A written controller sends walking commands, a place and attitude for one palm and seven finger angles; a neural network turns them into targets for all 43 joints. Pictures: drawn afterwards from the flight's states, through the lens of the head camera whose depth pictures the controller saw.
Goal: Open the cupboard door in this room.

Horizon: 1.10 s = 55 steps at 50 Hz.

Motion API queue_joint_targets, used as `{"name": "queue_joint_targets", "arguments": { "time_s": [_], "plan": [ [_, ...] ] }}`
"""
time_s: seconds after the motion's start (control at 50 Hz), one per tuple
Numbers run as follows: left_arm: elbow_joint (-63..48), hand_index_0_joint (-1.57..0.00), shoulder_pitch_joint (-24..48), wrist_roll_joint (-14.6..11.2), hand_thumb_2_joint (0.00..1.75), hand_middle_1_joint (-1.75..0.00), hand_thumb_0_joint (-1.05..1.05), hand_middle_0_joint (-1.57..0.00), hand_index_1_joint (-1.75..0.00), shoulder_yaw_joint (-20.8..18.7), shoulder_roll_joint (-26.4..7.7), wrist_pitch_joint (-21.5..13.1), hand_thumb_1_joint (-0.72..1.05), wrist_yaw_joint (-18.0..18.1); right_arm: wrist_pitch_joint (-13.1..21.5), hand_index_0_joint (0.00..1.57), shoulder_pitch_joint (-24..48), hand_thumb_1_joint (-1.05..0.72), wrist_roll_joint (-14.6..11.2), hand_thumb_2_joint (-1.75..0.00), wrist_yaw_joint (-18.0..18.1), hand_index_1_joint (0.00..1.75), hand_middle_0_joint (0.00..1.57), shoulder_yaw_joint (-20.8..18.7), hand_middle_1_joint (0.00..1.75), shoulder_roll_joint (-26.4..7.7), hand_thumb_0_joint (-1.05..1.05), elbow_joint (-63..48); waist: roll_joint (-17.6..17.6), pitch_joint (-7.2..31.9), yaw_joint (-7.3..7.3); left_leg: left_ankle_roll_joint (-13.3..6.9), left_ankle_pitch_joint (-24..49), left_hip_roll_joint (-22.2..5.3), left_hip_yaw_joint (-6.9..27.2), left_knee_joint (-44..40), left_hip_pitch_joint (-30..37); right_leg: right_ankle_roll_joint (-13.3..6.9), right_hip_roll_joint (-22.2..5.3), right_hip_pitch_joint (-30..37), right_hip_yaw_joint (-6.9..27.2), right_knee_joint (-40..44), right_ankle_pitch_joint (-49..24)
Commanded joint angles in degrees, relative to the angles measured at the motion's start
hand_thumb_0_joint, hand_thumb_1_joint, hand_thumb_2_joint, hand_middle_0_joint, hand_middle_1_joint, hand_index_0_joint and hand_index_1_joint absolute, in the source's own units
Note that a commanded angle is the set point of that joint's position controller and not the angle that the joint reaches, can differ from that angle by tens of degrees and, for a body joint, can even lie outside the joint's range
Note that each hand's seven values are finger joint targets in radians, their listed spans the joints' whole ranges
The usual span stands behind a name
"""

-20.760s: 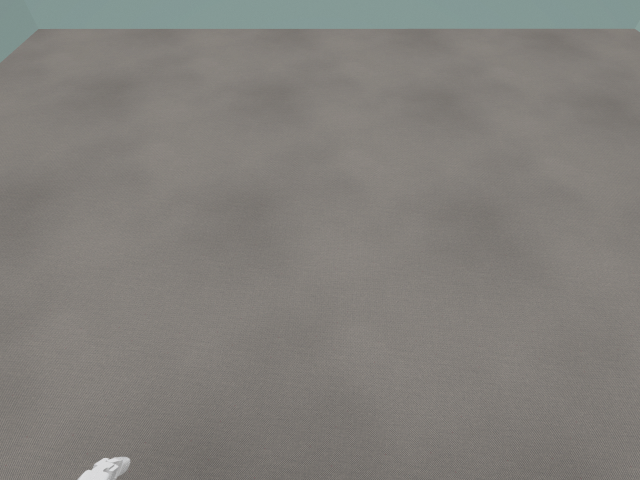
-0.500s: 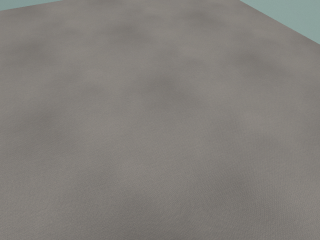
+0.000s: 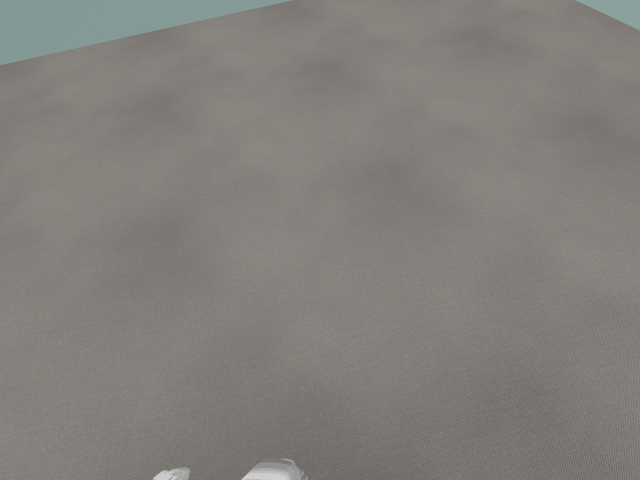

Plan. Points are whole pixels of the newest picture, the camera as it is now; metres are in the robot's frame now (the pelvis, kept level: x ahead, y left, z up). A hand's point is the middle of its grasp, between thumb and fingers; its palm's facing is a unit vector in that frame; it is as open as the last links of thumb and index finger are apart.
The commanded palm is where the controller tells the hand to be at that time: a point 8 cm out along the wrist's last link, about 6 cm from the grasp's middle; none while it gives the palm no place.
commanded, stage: turn or walk to find it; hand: left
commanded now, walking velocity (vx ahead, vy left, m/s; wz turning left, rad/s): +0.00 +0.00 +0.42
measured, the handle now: out of the picture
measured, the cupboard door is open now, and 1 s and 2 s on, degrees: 0 0 0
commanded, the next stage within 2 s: stand and wait in 0.98 s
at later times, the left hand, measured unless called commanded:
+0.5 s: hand out of the picture -0.02 +0.26 -0.17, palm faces +0.26 -0.93 -0.25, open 7.4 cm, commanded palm none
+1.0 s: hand out of the picture -0.03 +0.19 -0.14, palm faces +0.43 -0.86 -0.27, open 7.4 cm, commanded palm none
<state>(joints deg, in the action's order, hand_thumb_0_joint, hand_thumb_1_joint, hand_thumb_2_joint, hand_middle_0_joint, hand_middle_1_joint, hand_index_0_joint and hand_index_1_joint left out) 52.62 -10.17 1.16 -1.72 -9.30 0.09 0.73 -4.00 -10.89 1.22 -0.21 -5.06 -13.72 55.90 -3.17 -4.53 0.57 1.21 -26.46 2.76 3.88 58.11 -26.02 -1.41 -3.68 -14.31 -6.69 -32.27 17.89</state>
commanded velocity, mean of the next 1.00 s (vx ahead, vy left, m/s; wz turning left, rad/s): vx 0.00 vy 0.00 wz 0.41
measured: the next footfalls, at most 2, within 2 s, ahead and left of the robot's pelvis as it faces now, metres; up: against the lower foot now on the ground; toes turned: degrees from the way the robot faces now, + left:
left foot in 0.32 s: +0.00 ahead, +0.15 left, +0.00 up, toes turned +13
right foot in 0.76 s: +0.07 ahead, -0.08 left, +0.00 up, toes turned +14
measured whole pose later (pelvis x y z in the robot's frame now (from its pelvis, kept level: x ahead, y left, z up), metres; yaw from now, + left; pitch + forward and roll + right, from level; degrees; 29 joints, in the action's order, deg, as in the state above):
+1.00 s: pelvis -0.01 -0.01 +0.01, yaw +25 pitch -1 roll +3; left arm 53.9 -12.3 1.3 -1.7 -8.6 0.2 1.0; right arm -4.5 -12.4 1.3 -0.7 -5.3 -14.7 57.3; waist -2.3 -4.4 0.8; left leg 3.3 -22.8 -0.8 1.9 64.1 -26.4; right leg -1.8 -5.4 -12.4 -10.0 -28.8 15.5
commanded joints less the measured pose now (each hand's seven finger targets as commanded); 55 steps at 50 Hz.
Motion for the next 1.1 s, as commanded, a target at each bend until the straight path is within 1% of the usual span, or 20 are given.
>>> {"name": "queue_joint_targets", "arguments": {
  "time_s": [0.0, 0.18, 0.22, 0.26, 0.28, 0.3, 0.32, 0.36, 0.4, 0.44, 0.6, 0.64, 0.68, 0.7, 0.72, 0.74, 0.76, 0.82, 0.88, 1.08],
  "plan": [
    [-3.4, -0.2, -0.9, 0.1, 0.9, -0.3, 0.0, -0.2, -0.3, -2.9, -10.7, -1.2, 0.9, 1.2, 1.0, 0.2, -0.7, -0.9, 0.0, -0.9, -0.6, 0.3, 0.2, -0.5, 0.3, -3.8, 0.0, -3.0, 12.1, 3.4, -0.08, 1.7, 4.1, -3.7, -0.5, 11.2, -4.7, -5.1, -14.5, 4.2, 8.5, 13.7, -19.7],
    [0.3, -0.2, -7.7, 0.7, 0.9, -0.3, 0.0, -0.2, -0.3, -4.1, -14.5, -0.5, 0.9, 1.0, 2.0, 0.2, 5.0, -0.9, -0.8, -0.9, -0.4, 0.3, 0.2, 1.2, 0.3, -2.3, 0.0, -3.7, 15.3, 6.0, -4.01, 2.0, -0.9, -4.0, -6.8, -12.2, 1.1, -6.8, -16.7, 12.2, 4.6, 8.8, -32.4],
    [0.7, -0.2, -6.7, 0.6, 0.9, -0.3, 0.0, -0.2, -0.3, -4.3, -14.7, -0.2, 0.9, 0.9, 2.4, 0.2, 3.5, -0.9, -0.9, -0.9, -0.2, 0.3, 0.2, 1.3, 0.3, -2.3, 0.0, -3.6, 15.4, 7.0, -3.19, 1.5, 1.4, -3.8, -8.1, -19.2, 5.0, -5.8, -16.7, 11.4, 3.7, 6.6, -31.7],
    [0.7, -0.2, -5.2, 0.0, 0.9, -0.3, 0.0, -0.2, -0.3, -4.3, -14.7, 0.2, 0.9, 0.8, 3.0, 0.2, -0.1, -0.9, -0.6, -0.9, -0.2, 0.3, 0.2, 1.2, 0.3, -3.4, 0.0, -2.5, 13.1, 8.0, -0.86, 0.8, 12.3, -3.9, -9.1, -31.5, 13.8, -2.1, -15.3, 7.2, 0.2, 1.3, -27.0],
    [0.3, -0.2, -5.8, -0.5, 0.9, -0.3, 0.0, -0.2, -0.3, -4.0, -13.0, 0.6, 0.9, 0.6, 3.6, 0.2, -1.8, -0.9, -0.5, -0.9, -0.3, 0.3, 0.2, 0.6, 0.3, -6.5, 0.0, -2.3, 5.6, 9.6, 0.21, -0.8, 21.2, -7.8, -4.0, -36.6, 22.4, 1.0, -12.7, -0.1, -2.3, -5.7, -19.1],
    [-1.4, -0.2, -6.5, -0.7, 0.9, -0.3, 0.0, -0.2, -0.3, -3.3, -9.2, 0.9, 0.9, 0.3, 3.9, 0.2, -3.6, -0.9, 0.0, -0.9, -0.1, 0.3, 0.2, -0.8, 0.3, -12.0, 0.0, -2.6, -10.9, 9.9, 1.07, -7.2, 39.3, -21.7, 13.5, -37.2, 29.7, 5.1, -5.4, -14.5, -4.6, -16.1, 7.6],
    [-3.1, -0.2, -1.8, -0.2, 0.9, -0.3, 0.0, -0.2, -0.3, -2.1, -8.4, 1.3, 0.9, 0.5, 3.2, 0.2, -6.8, -0.9, -0.4, -0.9, 0.2, 0.3, 0.2, -1.1, 0.3, -14.1, 0.0, -1.9, -10.5, 8.0, 2.99, -11.5, 48.4, -26.4, 15.2, -38.0, 25.9, 5.3, -3.6, -15.8, -0.6, -23.7, 19.6],
    [-2.1, -0.2, 1.4, -0.6, 0.9, -0.3, 0.0, -0.2, -0.3, -2.6, -8.8, 2.0, 0.9, 0.8, 3.4, 0.2, -4.7, -0.9, 0.0, -0.9, 1.6, 0.3, 0.2, -0.6, 0.3, -11.6, 0.0, -1.2, -12.4, 6.2, 2.53, -11.9, 47.9, -22.5, 13.2, -37.7, 22.2, 5.3, -3.5, -17.1, 5.0, -30.1, 15.6],
    [-0.4, -0.2, -0.4, -0.5, 0.9, -0.3, 0.0, -0.2, -0.3, -2.8, -9.1, 1.8, 0.9, 0.1, 3.6, 0.2, 0.5, -0.9, 0.0, -0.9, 1.6, 0.3, 0.2, 0.3, 0.3, -9.2, 0.0, -2.7, -6.7, 5.0, -0.16, -10.8, 44.5, -18.1, 8.2, -37.4, 20.2, 5.5, -3.0, -16.2, 5.0, -31.8, 9.3],
    [0.2, -0.2, -1.1, -0.5, 0.9, -0.3, 0.0, -0.2, -0.3, -2.7, -8.9, 1.8, 0.9, -0.2, 3.9, 0.2, 0.8, -0.9, -0.1, -0.9, 1.6, 0.3, 0.2, 0.4, 0.3, -8.9, 0.0, -3.1, -4.4, 5.7, -0.39, -10.4, 42.1, -16.8, 6.9, -38.0, 20.1, 5.9, -2.6, -15.2, 5.0, -30.4, 7.2],
    [-2.2, -0.2, 1.7, -0.6, 0.9, -0.3, 0.0, -0.2, -0.3, -2.2, -7.7, 1.5, 0.9, 0.1, 3.3, 0.2, -0.6, -0.9, 0.2, -0.9, 1.1, 0.3, 0.2, -0.8, 0.3, -9.2, 0.0, -3.5, -5.5, 6.2, 0.8, -11.0, 39.3, -15.8, 11.1, -36.8, 19.4, 6.0, -0.1, -10.9, 4.3, -16.1, 8.0],
    [-2.2, -0.2, 0.7, -0.8, 0.9, -0.3, 0.0, -0.2, -0.3, -2.1, -7.7, 1.1, 0.9, 0.2, 3.1, 0.2, 0.0, -0.9, 0.3, -0.9, 1.0, 0.3, 0.2, -0.9, 0.3, -9.1, 0.0, -3.9, -6.2, 6.5, 0.46, -10.6, 40.3, -15.2, 12.7, -35.4, 16.9, 5.5, 1.1, -6.1, 3.6, -9.5, 7.2],
    [-1.2, -0.2, -3.9, -0.8, 0.9, -0.3, 0.0, -0.2, -0.3, -2.3, -8.1, 0.6, 0.9, 0.3, 2.9, 0.2, 1.7, -0.9, 0.0, -0.9, 0.9, 0.3, 0.2, -1.1, 0.3, -8.9, 0.0, -4.4, -5.5, 7.9, -1.76, -8.7, 36.4, -13.1, 12.1, -32.3, 13.5, 5.2, 1.8, 1.3, 2.6, 1.0, -1.2],
    [-0.7, -0.2, -5.7, -0.6, 0.9, -0.3, 0.0, -0.2, -0.3, -2.6, -9.2, 0.0, 0.9, 0.4, 2.9, 0.2, 1.6, -0.9, -0.3, -0.9, 0.8, 0.3, 0.2, -1.0, 0.3, -7.9, 0.0, -4.5, -2.3, 8.3, -2.71, -6.4, 30.0, -10.7, 11.1, -29.4, 9.0, 5.0, 0.4, 7.7, 3.3, 8.3, -7.1],
    [-0.6, -0.2, -7.5, 0.1, 0.9, -0.3, 0.0, -0.2, -0.3, -3.2, -13.1, -0.6, 0.9, 0.8, 3.0, 0.2, 0.5, -0.9, -0.8, -0.9, 0.4, 0.3, 0.2, -0.7, 0.3, -4.9, 0.0, -5.0, 8.1, 9.1, -3.36, -2.8, 16.8, -5.5, 5.9, -21.2, 1.0, 2.4, -9.0, 14.9, 12.3, 13.8, -9.7],
    [-1.0, -0.2, -7.9, 0.6, 0.9, -0.3, 0.0, -0.2, -0.3, -4.0, -17.1, -0.8, 0.9, 1.0, 3.0, 0.2, 1.3, -0.9, -0.7, -0.9, 0.3, 0.3, 0.2, -0.2, 0.3, -2.3, 0.0, -6.8, 20.0, 7.0, -3.69, 0.3, -6.2, 1.6, -1.0, -8.9, -6.8, -4.2, -21.9, 14.8, 24.5, 15.3, -18.4],
    [-1.6, -0.2, -7.1, -0.1, 0.9, -0.3, 0.0, -0.2, -0.3, -4.4, -16.5, -1.0, 0.9, 1.1, 1.9, 0.2, 1.6, -0.9, -0.2, -0.9, 0.5, 0.3, 0.2, -0.9, 0.3, -5.3, 0.0, -6.3, 20.8, 6.5, -3.99, -0.1, -8.4, -1.3, 2.6, 0.5, -4.7, -7.4, -23.9, 6.6, 25.4, 17.0, -16.0],
    [-3.6, -0.2, 1.2, -0.2, 0.9, -0.3, 0.0, -0.2, -0.3, -3.2, -11.4, -0.7, 0.9, 1.2, 1.1, 0.2, -0.9, -0.9, 0.0, -0.9, -0.3, 0.3, 0.2, -1.1, 0.3, -4.5, 0.0, -3.1, 9.7, 2.5, 0.59, 0.6, 1.7, -3.5, 1.3, 11.8, -4.9, -5.9, -16.4, 2.2, 13.3, 15.2, -13.2],
    [-3.4, -0.2, -0.6, 0.0, 0.9, -0.3, 0.0, -0.2, -0.3, -2.9, -10.6, -1.2, 0.9, 1.2, 0.9, 0.2, -2.4, -0.9, 0.0, -0.9, -0.6, 0.3, 0.2, -0.6, 0.3, -3.7, 0.0, -2.2, 12.2, 3.8, 0.01, 2.0, 5.2, -3.8, -0.7, 11.0, -4.3, -4.7, -14.2, 4.4, 7.8, 14.6, -16.8],
    [0.4, -0.2, -6.8, 0.7, 0.9, -0.3, 0.0, -0.2, -0.3, -4.3, -14.6, -0.4, 0.9, 1.0, 2.0, 0.2, 3.8, -0.9, -0.8, -0.9, -0.3, 0.3, 0.2, 1.2, 0.3, -2.2, 0.0, -3.4, 14.7, 5.8, -3.77, 1.9, -1.1, -4.4, -7.0, -13.3, 2.5, -7.2, -17.6, 10.4, 4.9, 10.2, -26.5]
  ]
}}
